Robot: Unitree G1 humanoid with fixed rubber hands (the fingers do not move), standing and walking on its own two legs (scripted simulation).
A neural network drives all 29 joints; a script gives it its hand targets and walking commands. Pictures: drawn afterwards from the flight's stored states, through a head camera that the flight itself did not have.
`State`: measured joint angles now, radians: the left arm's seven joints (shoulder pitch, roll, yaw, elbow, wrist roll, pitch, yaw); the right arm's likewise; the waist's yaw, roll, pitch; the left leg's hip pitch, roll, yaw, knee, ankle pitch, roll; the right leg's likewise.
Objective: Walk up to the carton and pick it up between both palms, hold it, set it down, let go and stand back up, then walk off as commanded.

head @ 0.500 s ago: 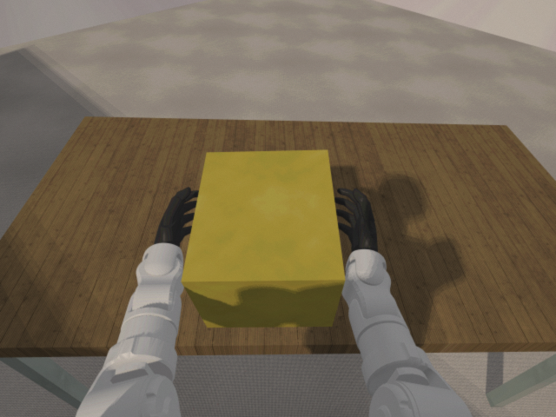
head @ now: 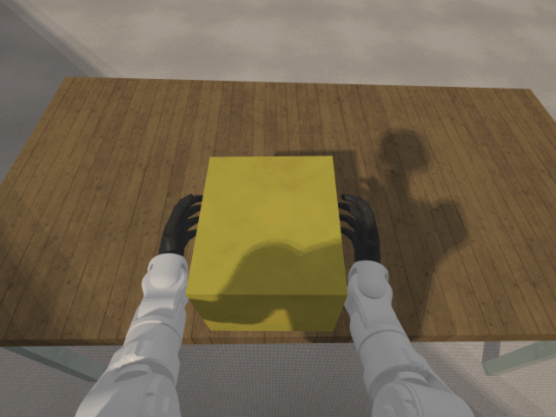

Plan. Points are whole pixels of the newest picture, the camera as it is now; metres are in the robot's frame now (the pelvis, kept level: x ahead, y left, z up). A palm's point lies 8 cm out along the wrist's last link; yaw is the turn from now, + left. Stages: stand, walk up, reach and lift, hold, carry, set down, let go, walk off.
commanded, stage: set down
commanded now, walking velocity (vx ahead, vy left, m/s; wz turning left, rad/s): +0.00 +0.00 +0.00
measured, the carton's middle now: (271, 243) +0.39 +0.01 -0.01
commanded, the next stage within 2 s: none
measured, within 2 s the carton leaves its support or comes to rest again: rests again in 0.70 s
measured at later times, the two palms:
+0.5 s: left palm (183, 253) +0.39 +0.16 -0.04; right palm (358, 255) +0.38 -0.13 -0.02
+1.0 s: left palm (185, 248) +0.39 +0.15 -0.03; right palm (363, 262) +0.37 -0.14 -0.03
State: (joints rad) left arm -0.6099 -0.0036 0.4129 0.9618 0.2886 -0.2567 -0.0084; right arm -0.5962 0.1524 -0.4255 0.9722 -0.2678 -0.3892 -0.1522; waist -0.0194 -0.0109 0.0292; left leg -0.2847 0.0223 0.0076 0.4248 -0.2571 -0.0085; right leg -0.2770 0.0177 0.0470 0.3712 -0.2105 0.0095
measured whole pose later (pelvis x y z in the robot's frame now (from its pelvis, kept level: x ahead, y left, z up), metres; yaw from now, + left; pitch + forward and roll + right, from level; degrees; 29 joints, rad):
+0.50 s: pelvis +0.02 +0.00 +0.00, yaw +0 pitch +17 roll -1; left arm -0.62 0.01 0.37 1.10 0.24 -0.44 0.05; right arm -0.60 0.12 -0.43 1.08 -0.27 -0.55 -0.15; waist -0.02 -0.01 -0.06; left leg -0.47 0.02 0.01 0.42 -0.25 -0.01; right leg -0.46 0.02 0.05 0.37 -0.19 0.01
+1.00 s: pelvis +0.01 +0.00 -0.01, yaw +0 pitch +22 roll -1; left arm -0.68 0.03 0.32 1.20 0.19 -0.50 0.07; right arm -0.62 0.04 -0.34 1.19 -0.24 -0.54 -0.14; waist -0.02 -0.01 -0.16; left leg -0.58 0.02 0.01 0.45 -0.24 -0.01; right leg -0.57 0.02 0.05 0.37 -0.18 0.01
